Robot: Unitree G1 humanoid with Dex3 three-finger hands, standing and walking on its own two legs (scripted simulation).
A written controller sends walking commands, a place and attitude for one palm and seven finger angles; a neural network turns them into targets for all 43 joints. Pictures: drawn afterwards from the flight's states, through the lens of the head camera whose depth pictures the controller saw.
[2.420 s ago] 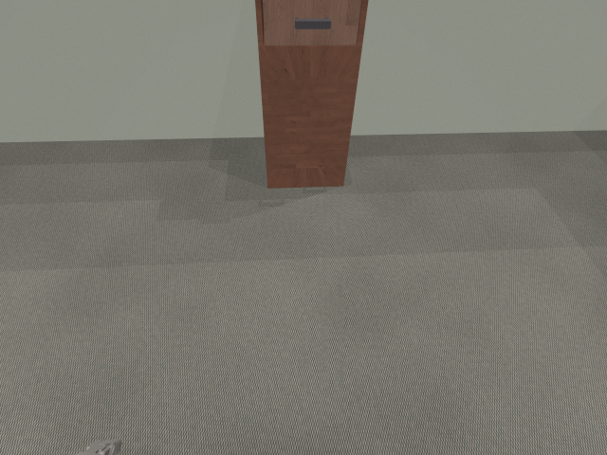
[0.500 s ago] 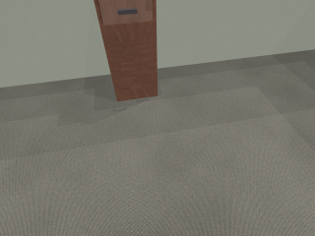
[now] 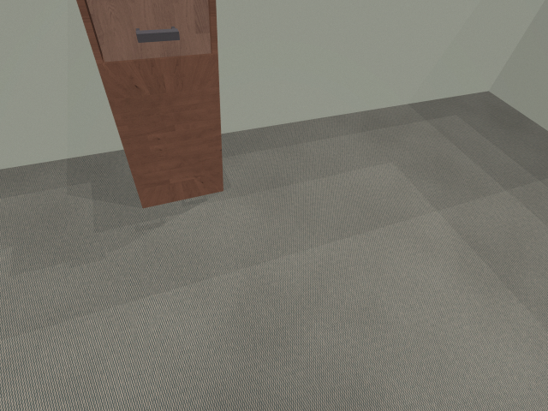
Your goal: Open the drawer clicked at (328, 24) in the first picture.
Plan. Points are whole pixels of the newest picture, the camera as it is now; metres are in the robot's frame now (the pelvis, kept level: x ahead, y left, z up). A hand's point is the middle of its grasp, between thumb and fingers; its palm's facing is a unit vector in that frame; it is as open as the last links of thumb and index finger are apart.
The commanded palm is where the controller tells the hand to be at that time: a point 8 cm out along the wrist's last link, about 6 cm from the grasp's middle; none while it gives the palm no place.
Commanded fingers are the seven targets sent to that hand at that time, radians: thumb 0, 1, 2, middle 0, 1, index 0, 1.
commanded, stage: walk to a spot facing it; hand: left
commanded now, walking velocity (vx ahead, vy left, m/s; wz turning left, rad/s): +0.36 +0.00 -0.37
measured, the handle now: (157, 32) +1.10 +0.46 +0.04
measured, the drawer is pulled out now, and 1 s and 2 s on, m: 0.00 0.00 0.00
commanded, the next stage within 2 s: turn to face it in 0.86 s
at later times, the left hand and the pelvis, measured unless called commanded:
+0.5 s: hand (229, 303) +0.34 +0.11 -0.16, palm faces -0.27 -0.95 -0.14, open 7.4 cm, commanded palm none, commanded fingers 0.00 0.90 0.90 -0.20 -0.30 -0.20 -0.30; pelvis +0.19 -0.02 +0.00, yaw -12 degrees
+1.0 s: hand (231, 281) +0.39 +0.11 -0.17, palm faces -0.15 -0.98 -0.15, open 7.3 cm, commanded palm none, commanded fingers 0.00 0.90 0.90 -0.20 -0.30 -0.20 -0.30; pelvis +0.40 -0.06 +0.01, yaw -15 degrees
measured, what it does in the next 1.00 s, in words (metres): walks ahead, turning right: right foot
